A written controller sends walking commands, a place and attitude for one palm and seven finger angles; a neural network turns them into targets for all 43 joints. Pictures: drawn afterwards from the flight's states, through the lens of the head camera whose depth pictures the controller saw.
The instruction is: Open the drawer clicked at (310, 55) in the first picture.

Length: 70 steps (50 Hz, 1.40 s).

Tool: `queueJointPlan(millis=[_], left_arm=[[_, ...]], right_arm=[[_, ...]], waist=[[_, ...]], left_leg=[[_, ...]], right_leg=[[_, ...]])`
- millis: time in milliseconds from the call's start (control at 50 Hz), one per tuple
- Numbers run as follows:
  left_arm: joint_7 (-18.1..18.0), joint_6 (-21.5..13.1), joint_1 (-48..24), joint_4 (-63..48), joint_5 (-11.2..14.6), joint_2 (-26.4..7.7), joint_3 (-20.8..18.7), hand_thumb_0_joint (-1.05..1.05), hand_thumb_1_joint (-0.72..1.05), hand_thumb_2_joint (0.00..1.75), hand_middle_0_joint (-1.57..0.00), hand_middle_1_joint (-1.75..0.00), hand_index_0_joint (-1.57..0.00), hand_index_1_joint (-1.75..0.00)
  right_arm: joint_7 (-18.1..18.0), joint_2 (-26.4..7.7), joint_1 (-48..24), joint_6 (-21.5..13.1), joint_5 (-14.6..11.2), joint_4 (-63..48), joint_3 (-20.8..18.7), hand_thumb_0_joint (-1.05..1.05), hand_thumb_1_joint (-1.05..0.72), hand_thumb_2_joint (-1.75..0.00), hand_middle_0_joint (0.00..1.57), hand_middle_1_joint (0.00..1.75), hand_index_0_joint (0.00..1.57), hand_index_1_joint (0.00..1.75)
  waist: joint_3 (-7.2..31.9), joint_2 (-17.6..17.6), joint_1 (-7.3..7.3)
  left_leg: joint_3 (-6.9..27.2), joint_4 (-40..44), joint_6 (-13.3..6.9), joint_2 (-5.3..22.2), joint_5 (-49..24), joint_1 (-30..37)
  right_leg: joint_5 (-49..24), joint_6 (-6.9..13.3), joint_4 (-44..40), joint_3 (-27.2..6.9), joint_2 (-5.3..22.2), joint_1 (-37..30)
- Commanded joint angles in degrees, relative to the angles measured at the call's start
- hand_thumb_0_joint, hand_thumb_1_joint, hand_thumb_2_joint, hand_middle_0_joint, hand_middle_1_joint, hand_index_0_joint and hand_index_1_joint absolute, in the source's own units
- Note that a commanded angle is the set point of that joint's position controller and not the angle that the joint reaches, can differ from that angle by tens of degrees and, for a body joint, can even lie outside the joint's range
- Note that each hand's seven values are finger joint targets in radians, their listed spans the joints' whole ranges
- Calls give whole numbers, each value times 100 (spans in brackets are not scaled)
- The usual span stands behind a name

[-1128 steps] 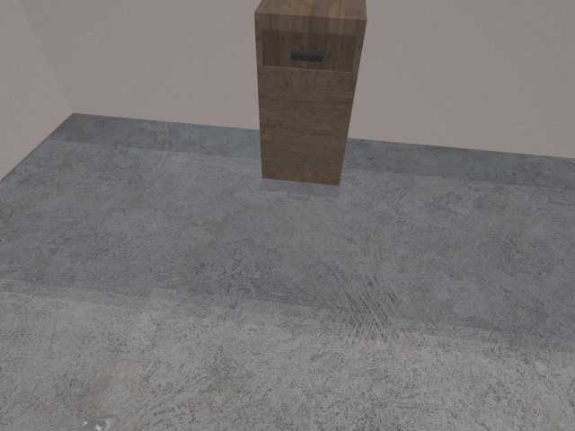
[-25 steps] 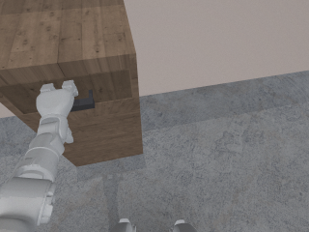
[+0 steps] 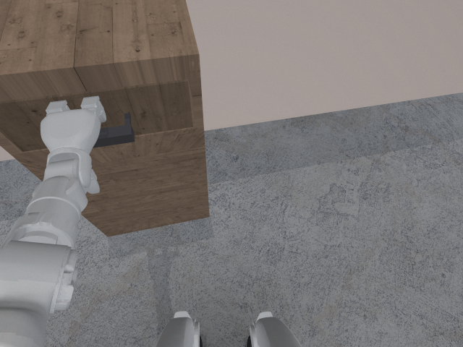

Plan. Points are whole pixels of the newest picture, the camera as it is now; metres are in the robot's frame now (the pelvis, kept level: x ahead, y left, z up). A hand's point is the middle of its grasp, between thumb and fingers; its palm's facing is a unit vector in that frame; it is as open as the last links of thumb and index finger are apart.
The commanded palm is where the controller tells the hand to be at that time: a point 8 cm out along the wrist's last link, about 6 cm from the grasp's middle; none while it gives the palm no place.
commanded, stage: lower the fingers behind the handle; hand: left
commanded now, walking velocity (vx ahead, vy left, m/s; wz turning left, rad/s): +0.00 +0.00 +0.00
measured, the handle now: (100, 129) +0.53 +0.24 -0.01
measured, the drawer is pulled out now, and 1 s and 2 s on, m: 0.00 0.00 0.00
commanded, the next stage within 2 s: lift the fingers back up to retry in 0.48 s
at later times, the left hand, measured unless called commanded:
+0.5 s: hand (85, 151) +0.47 +0.25 +0.00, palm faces -0.02 +0.00 -1.00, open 13.8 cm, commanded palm +0.46 +0.25 +0.03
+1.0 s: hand (76, 142) +0.48 +0.26 +0.02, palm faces -0.05 -0.04 -1.00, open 13.8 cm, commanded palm +0.46 +0.25 +0.09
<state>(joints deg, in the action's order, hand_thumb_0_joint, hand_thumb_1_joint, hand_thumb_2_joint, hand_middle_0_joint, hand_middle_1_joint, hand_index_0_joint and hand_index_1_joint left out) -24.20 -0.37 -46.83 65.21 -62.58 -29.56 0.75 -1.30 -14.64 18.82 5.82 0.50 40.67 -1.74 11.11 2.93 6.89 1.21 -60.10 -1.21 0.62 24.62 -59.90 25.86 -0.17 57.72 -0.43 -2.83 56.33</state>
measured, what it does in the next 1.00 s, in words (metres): stands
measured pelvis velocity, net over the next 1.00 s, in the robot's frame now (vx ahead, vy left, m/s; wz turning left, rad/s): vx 0.01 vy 0.00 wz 0.00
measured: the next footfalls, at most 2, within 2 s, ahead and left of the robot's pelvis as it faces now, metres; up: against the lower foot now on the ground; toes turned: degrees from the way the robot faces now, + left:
none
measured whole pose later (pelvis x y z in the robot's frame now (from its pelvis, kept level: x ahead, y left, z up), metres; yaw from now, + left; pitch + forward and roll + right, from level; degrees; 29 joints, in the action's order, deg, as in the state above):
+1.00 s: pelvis +0.01 +0.00 +0.02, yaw +0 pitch +22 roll -3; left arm -20.3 -1.1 -42.4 59.0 -61.3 -29.8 -1.1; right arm -2.3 -13.8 20.9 5.4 0.1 41.3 -2.2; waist 9.7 3.1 6.6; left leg 1.1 -54.6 -1.4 0.8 23.2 -53.7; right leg 23.8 -0.4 51.2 -0.7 -2.9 49.8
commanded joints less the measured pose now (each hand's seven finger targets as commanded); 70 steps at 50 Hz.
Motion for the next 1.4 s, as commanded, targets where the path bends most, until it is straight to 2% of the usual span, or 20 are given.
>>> queueJointPlan(millis=[0, 80, 180, 220, 300, 560, 620, 700, 720, 780, 880, 900, 980, 1040, 1100, 1160, 1180, 1260, 1320, 1380], left_arm=[[168, 151, -1433, -208, 24, -1259, -231, 0, -50, 30, -30, -120, -30, -120], [191, 145, -1487, -277, 36, -1068, -120, 0, -50, 30, -30, -120, -30, -120], [225, 172, -1547, -366, 150, -1197, -207, 0, -50, 30, -30, -120, -30, -120], [242, 152, -1575, -408, 170, -1460, -399, 0, -50, 30, -30, -120, -30, -120], [226, 125, -1637, -360, 89, -1318, -229, 0, -50, 30, -30, -120, -30, -120], [174, 187, -1763, -344, 99, -1402, -259, 0, -50, 30, -30, -120, -30, -120], [185, 215, -1986, -712, 149, -1453, -311, 0, -50, 30, -30, -120, -30, -120], [214, 260, -1978, -924, 198, -1678, -474, 0, -50, 30, -30, -120, -30, -120], [223, 221, -2185, -1113, 205, -1639, -434, 0, -50, 30, -30, -120, -30, -120], [197, 153, -2083, -1272, 164, -1511, -384, 0, -50, 30, -30, -120, -30, -120], [133, -40, -2118, -1685, 143, -1718, -569, 0, -50, 30, -30, -120, -30, -120], [112, -68, -2091, -1798, 105, -1735, -601, 0, -50, 30, -30, -120, -30, -120], [70, -93, -1891, -2082, 159, -1351, -449, 0, -50, 30, -30, -120, -30, -120], [119, -22, -1650, -2154, 271, -1086, -341, 0, -50, 30, -30, -120, -30, -120], [171, 86, -1586, -2144, 283, -1103, -327, 0, -50, 30, -30, -120, -30, -120], [221, 124, -1542, -2358, 256, -987, -255, 0, -50, 30, -30, -120, -30, -120], [241, 156, -1275, -2234, 253, -986, -304, 0, -50, 30, -30, -120, -30, -120], [379, 223, -967, -1815, 245, -633, -54, 0, -50, 30, -30, -120, -30, -120], [400, 123, -1017, -2059, 208, -942, -298, 0, -50, 30, -30, -120, -30, -120], [295, -49, -1228, -2375, 120, -943, -314, 0, -50, 30, -30, -120, -30, -120]], right_arm=[[-62, -965, 828, -133, 30, -332, -282, 0, -90, -90, 20, 30, 20, 30], [-41, -951, 844, -163, 22, -373, -288, 0, -90, -90, 20, 30, 20, 30], [-53, -947, 856, -190, 0, -391, -265, 0, -90, -90, 20, 30, 20, 30], [-68, -973, 843, -190, 11, -375, -248, 0, -90, -90, 20, 30, 20, 30], [-79, -961, 827, -220, -13, -379, -228, 0, -90, -90, 20, 30, 20, 30], [-84, -981, 874, -248, -14, -348, -219, 0, -90, -90, 20, 30, 20, 30], [-91, -970, 897, -226, -6, -370, -257, 0, -90, -90, 20, 30, 20, 30], [-128, -972, 938, -171, -36, -359, -259, 0, -90, -90, 20, 30, 20, 30], [-136, -957, 941, -171, -25, -350, -267, 0, -90, -90, 20, 30, 20, 30], [-141, -941, 946, -178, -29, -318, -299, 0, -90, -90, 20, 30, 20, 30], [-172, -922, 929, -162, -16, -263, -323, 0, -90, -90, 20, 30, 20, 30], [-171, -920, 919, -159, -6, -258, -338, 0, -90, -90, 20, 30, 20, 30], [-119, -891, 923, -157, 14, -222, -428, 0, -90, -90, 20, 30, 20, 30], [-82, -863, 890, -125, -8, -230, -461, 0, -90, -90, 20, 30, 20, 30], [-82, -886, 838, -83, -34, -228, -460, 0, -90, -90, 20, 30, 20, 30], [-64, -865, 757, -64, -45, -254, -491, 0, -90, -90, 20, 30, 20, 30], [-52, -856, 712, -45, -47, -267, -481, 0, -90, -90, 20, 30, 20, 30], [-27, -847, 622, 5, -75, -346, -464, 0, -90, -90, 20, 30, 20, 30], [-43, -849, 565, 46, -63, -451, -463, 0, -90, -90, 20, 30, 20, 30], [-70, -805, 505, 36, -50, -506, -479, 0, -90, -90, 20, 30, 20, 30]], waist=[[1754, -153, 126], [1792, -89, 166], [1917, -171, 143], [1998, -235, 97], [1759, -84, 125], [1862, -82, 151], [2192, 187, 105], [2342, 44, 70], [2420, 224, 76], [2298, 346, 40], [2319, 384, -24], [2371, 545, -72], [2537, 740, -86], [2390, 633, -101], [2169, 359, -105], [2188, 508, -149], [2086, 467, -211], [1441, -33, -158], [1764, -44, -270], [1869, 110, -247]], left_leg=[[-90, 479, -207, -142, -1005, 1331], [-58, 421, -198, -112, -940, 1373], [-54, 421, -214, -116, -770, 1331], [-50, 407, -223, -121, -776, 1246], [-18, 467, -202, -123, -504, 1206], [-19, 425, -209, -125, -593, 1203], [8, 531, -183, -112, -881, 1661], [-2, 702, -194, -98, -1139, 1962], [14, 733, -180, -102, -1222, 2088], [8, 883, -170, -81, -1407, 2436], [-13, 1042, -170, -82, -1728, 2668], [2, 1090, -142, -78, -1919, 2836], [14, 1161, -80, -43, -2633, 3497], [-4, 1276, -68, -31, -2999, 3716], [-2, 1444, -84, -54, -2910, 3638], [0, 1525, -64, -23, -3305, 4002], [-11, 1561, -64, -30, -3351, 3965], [-97, 1681, -113, -67, -2881, 3525], [-120, 1688, -129, -114, -2922, 3541], [-130, 1634, -134, -128, -2961, 3616]], right_leg=[[-1034, 163, -769, 187, -113, -658], [-883, 169, -700, 222, -126, -432], [-750, 150, -714, 209, -122, -551], [-794, 146, -697, 176, -113, -667], [-485, 159, -703, 220, -116, -400], [-566, 150, -677, 221, -107, -409], [-726, 169, -744, 237, -120, -555], [-974, 136, -934, 228, -131, -969], [-1004, 150, -954, 226, -125, -967], [-1082, 165, -1112, 253, -148, -1007], [-1404, 175, -1267, 224, -144, -1367], [-1506, 200, -1266, 245, -147, -1387], [-1891, 216, -1367, 306, -182, -1473], [-2148, 214, -1496, 331, -192, -1685], [-2223, 209, -1624, 332, -183, -1933], [-2393, 221, -1697, 336, -178, -2013], [-2422, 224, -1731, 334, -178, -2072], [-2397, 219, -1839, 316, -150, -2177], [-2572, 241, -1806, 242, -121, -2479], [-2608, 225, -1763, 208, -108, -2401]])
